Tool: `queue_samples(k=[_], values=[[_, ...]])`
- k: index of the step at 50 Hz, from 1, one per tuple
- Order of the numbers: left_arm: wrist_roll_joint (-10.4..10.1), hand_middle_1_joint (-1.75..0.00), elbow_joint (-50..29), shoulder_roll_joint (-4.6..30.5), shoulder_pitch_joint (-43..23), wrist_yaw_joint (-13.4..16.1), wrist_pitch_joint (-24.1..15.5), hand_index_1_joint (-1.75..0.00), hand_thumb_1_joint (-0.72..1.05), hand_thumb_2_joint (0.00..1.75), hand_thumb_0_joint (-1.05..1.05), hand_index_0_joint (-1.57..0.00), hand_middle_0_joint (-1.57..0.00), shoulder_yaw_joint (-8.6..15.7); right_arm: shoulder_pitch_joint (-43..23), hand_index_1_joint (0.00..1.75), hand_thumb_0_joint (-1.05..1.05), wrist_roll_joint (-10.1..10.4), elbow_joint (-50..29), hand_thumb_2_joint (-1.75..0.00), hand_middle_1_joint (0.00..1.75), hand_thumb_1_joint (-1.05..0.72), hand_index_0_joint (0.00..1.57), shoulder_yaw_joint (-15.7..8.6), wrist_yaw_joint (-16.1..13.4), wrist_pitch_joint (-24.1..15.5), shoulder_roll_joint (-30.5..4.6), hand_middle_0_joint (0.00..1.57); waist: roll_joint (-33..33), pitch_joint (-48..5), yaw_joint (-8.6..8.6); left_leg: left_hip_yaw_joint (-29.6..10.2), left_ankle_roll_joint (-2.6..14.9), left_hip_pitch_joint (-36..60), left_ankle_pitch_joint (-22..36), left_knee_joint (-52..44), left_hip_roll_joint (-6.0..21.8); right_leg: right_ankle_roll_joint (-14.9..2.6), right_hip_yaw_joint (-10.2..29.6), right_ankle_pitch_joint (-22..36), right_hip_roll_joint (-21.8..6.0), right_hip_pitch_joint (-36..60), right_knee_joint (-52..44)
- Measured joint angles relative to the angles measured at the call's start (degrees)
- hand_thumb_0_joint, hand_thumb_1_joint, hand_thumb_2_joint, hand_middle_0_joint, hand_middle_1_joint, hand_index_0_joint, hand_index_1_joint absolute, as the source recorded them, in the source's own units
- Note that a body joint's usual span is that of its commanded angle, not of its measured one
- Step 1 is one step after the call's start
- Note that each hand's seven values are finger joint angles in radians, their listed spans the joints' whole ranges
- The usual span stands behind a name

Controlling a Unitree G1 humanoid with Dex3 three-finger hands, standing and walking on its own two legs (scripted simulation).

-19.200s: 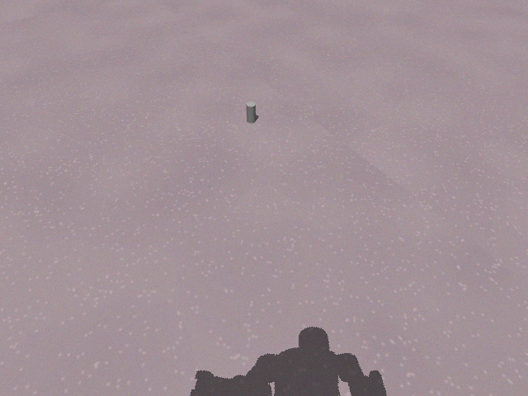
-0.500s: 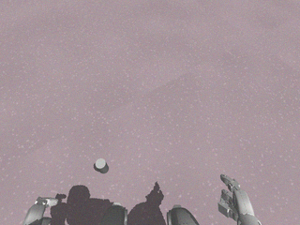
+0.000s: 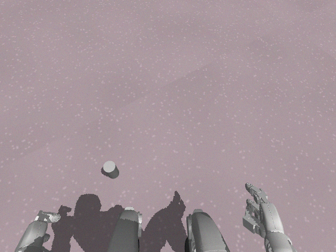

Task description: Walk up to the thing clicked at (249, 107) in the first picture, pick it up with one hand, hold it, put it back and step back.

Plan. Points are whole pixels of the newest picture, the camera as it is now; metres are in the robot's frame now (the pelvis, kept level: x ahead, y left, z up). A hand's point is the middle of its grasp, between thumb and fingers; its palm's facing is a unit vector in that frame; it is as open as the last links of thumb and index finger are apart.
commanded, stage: rise first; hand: left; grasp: from above
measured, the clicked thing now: (111, 170) +0.46 +0.25 -0.58
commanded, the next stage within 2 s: approach in 1.52 s
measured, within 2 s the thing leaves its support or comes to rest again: neither
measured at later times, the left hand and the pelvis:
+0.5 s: hand (79, 197) +0.29 +0.30 -0.33, palm faces -0.45 -0.34 -0.83, open 14.0 cm; pelvis -0.06 +0.00 -0.19, yaw -3 degrees
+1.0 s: hand (86, 183) +0.36 +0.31 -0.41, palm faces -0.45 -0.08 -0.89, open 13.9 cm; pelvis -0.07 +0.01 -0.27, yaw -6 degrees
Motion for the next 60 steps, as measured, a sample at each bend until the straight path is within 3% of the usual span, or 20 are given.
queue_samples(k=[4, 12, 18, 26, 36, 47, 60], values=[[4.3, -1.05, 6.8, 2.5, -6.3, 0.5, -4.9, -1.05, -0.53, 0.95, 0.0, -0.09, -0.09, 0.3, -1.6, 0.3, 0.01, -0.3, 0.8, -0.9, 0.3, -0.91, 0.21, -0.2, 0.3, -1.9, -0.9, 0.21, -0.5, -0.5, 0.04, 0.0, -0.1, -7.0, -1.1, 5.7, -0.2, 0.02, 0.4, -1.4, 0.0, -7.2, 6.2], [15.1, -1.05, 14.8, 6.0, -19.7, 3.4, -14.7, -1.05, -0.52, 0.95, 0.0, -0.1, -0.1, 0.0, -5.4, 0.3, 0.01, -0.4, 4.9, -0.9, 0.3, -0.91, 0.21, -1.4, 1.3, -2.9, -2.7, 0.21, -0.5, -1.7, -0.23, -0.2, -0.51, -24.1, -4.3, 20.2, -0.7, 0.54, 1.2, -5.0, 0.4, -24.5, 21.3], [22.5, -1.06, 21.4, 8.3, -30.7, 5.4, -17.5, -1.06, -0.53, 0.97, 0.0, -0.1, -0.1, 1.2, -6.8, 0.3, 0.01, -0.6, 7.7, -0.9, 0.3, -0.91, 0.21, -2.2, 2.8, -1.0, -3.1, 0.21, 0.0, -0.5, 0.22, -0.9, -0.94, -35.3, -5.1, 29.7, -0.9, 0.82, 1.4, -6.0, 1.1, -35.8, 30.8], [30.4, -1.07, 28.4, 12.0, -41.0, 5.2, -21.1, -1.07, -0.52, 1.0, 0.0, -0.09, -0.09, 2.2, -5.4, 0.3, 0.01, -1.7, 10.9, -0.9, 0.29, -0.9, 0.21, -2.2, 4.4, 2.4, -2.4, 0.21, 0.1, 1.5, 0.64, -2.3, -1.39, -45.8, -4.6, 39.1, -1.2, 1.13, 1.1, -5.3, 2.2, -46.2, 40.1], [38.1, -1.07, 36.4, 18.1, -48.6, 6.2, -26.9, -1.06, -0.5, 1.0, 0.0, -0.09, -0.08, 2.3, -2.6, 0.3, 0.01, -2.6, 12.4, -0.89, 0.29, -0.89, 0.21, -1.2, 5.2, 5.3, -2.1, 0.21, -1.0, 3.1, -1.79, -4.0, -1.3, -52.6, -3.7, 46.4, -1.9, 1.24, 0.3, -4.4, 2.8, -52.2, 46.4], [46.6, -1.02, 43.5, 20.3, -54.2, 11.9, -29.3, -1.01, -0.49, 0.99, 0.0, -0.1, -0.09, 1.3, -2.2, 0.3, 0.01, -3.9, 12.4, -0.9, 0.29, -0.9, 0.21, -0.3, 6.6, 8.2, -2.8, 0.21, -1.3, 3.2, -4.23, -4.6, -0.78, -57.0, -3.9, 50.8, -2.7, 1.02, 0.0, -5.0, 2.9, -55.2, 49.6], [52.9, -0.96, 49.7, 21.4, -59.9, 15.8, -28.9, -0.95, -0.44, 0.93, 0.0, -0.14, -0.13, -0.5, -3.3, 0.3, 0.0, -5.4, 12.1, -0.9, 0.29, -0.91, 0.21, 0.7, 8.2, 9.0, -1.3, 0.21, -1.3, 3.3, -5.86, -4.3, 0.55, -60.6, -4.2, 54.0, -3.0, 0.74, 0.3, -5.8, 2.9, -57.6, 51.9]])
